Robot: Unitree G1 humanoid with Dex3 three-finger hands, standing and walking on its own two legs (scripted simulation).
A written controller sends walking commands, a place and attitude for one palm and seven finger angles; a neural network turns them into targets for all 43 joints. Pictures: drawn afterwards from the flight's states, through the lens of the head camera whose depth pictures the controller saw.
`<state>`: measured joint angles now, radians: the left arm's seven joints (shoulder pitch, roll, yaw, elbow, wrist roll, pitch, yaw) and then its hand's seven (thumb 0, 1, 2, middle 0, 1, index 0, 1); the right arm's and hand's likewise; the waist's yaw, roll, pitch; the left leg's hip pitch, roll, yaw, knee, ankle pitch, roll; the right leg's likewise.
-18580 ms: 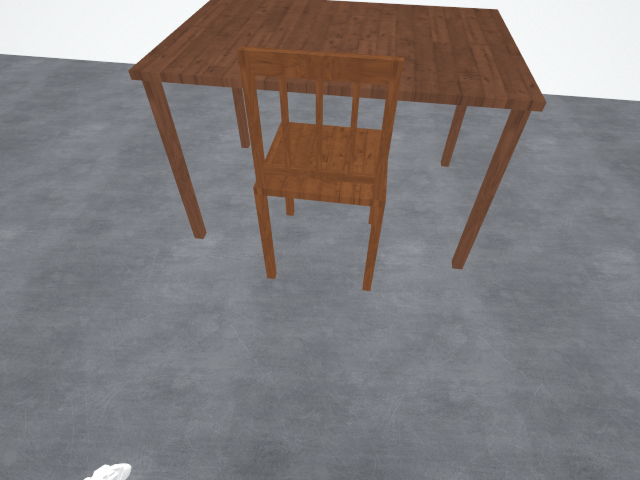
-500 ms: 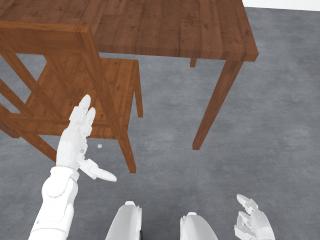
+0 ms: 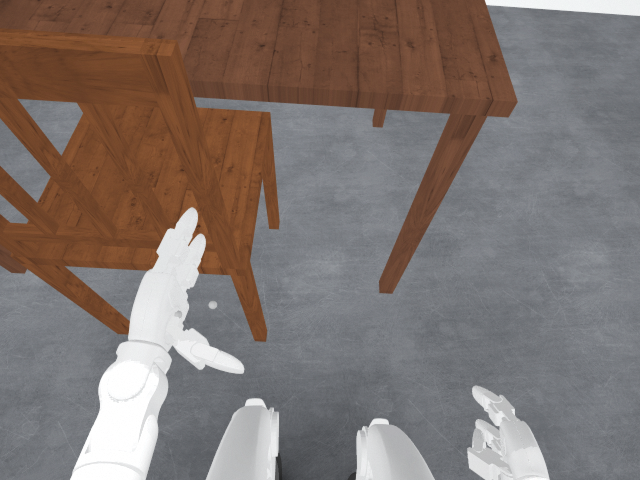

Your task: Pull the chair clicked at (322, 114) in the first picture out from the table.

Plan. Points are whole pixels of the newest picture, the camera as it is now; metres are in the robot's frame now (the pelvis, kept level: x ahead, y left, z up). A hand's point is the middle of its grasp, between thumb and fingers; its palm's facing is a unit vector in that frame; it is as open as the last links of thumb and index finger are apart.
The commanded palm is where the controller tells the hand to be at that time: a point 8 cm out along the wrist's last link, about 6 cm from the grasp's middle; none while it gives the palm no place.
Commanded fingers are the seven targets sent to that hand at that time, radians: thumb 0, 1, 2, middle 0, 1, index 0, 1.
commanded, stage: aim the fingers beside a spindle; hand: left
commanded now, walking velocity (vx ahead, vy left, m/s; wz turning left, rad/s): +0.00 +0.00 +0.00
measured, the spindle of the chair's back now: (65, 178) +0.47 +0.35 +0.04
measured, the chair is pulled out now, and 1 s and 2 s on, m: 0.00 0.00 0.00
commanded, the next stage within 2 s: push the fingers through the gap in 0.82 s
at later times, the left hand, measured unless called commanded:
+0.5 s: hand (194, 289) +0.32 +0.16 +0.05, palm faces -0.01 -1.00 -0.08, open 16.9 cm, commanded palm +0.30 +0.21 +0.03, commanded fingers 0.00 -0.50 0.30 -0.06 -0.08 -0.06 -0.08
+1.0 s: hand (205, 305) +0.31 +0.15 +0.03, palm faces -0.11 -0.99 -0.01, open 16.9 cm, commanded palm +0.31 +0.21 +0.03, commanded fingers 0.00 -0.50 0.30 -0.06 -0.08 -0.06 -0.08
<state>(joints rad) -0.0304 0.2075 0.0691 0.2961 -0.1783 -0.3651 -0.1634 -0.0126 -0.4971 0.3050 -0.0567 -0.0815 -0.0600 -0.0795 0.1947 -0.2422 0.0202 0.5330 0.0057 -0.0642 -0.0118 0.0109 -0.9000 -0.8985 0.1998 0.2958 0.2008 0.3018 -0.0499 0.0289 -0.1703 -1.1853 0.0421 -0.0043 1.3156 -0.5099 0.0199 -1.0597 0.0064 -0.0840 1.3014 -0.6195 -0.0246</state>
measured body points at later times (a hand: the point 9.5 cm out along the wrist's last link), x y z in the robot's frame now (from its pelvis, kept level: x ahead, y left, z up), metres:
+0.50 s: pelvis +0.00 +0.00 +0.00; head +0.10 +0.01 +0.44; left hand +0.32 +0.21 +0.05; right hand +0.17 -0.24 -0.10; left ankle +0.06 +0.11 -0.61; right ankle +0.00 -0.11 -0.61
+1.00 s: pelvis +0.00 +0.00 +0.00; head +0.11 +0.01 +0.44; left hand +0.31 +0.20 +0.03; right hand +0.17 -0.24 -0.10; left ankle +0.06 +0.11 -0.61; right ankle +0.00 -0.11 -0.61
